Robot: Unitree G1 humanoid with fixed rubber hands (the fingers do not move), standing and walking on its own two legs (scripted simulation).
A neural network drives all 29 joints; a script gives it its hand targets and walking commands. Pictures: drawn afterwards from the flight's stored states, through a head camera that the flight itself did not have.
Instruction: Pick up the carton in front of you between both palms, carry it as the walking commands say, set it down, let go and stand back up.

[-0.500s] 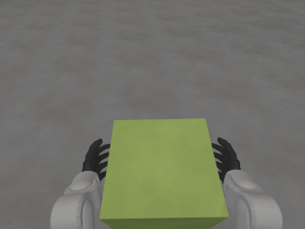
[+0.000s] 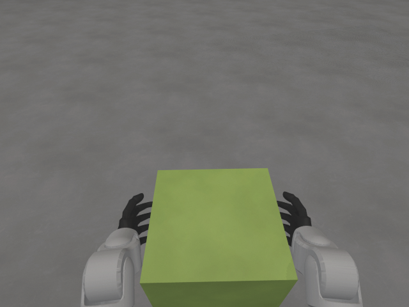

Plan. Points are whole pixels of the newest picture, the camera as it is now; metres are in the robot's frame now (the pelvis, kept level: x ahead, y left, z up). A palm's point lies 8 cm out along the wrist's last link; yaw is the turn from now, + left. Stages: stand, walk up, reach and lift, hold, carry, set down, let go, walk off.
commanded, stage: carry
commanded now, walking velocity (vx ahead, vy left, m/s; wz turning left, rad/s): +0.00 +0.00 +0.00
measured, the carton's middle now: (213, 249) +0.26 +0.00 +0.01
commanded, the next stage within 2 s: hold in 0.82 s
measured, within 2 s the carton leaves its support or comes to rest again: neither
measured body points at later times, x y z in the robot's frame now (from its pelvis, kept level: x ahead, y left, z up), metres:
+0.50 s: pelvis -0.04 -0.01 +0.00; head -0.05 -0.01 +0.45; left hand +0.26 +0.15 +0.03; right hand +0.26 -0.16 +0.03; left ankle +0.00 +0.10 -0.73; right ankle -0.10 -0.11 -0.73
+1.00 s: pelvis -0.06 -0.01 +0.01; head -0.07 +0.00 +0.46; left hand +0.24 +0.13 +0.03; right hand +0.23 -0.18 +0.04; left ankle +0.00 +0.11 -0.73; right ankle -0.10 -0.11 -0.73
